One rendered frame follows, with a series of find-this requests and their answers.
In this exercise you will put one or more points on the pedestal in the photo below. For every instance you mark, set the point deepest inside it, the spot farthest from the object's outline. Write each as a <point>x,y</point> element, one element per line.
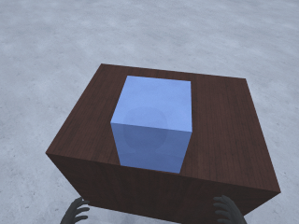
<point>226,155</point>

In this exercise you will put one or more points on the robot left hand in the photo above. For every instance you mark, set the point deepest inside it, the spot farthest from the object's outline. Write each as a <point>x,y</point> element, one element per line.
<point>73,210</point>

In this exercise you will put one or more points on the robot right hand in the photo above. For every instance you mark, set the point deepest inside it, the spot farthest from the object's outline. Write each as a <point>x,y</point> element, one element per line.
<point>234,214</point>

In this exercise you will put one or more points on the carton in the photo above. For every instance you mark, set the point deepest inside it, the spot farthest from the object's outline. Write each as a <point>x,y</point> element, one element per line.
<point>152,123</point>

